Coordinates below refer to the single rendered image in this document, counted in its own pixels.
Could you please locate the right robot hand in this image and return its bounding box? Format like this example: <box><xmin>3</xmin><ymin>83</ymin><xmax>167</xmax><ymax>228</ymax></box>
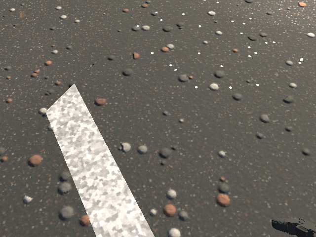
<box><xmin>272</xmin><ymin>217</ymin><xmax>316</xmax><ymax>237</ymax></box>

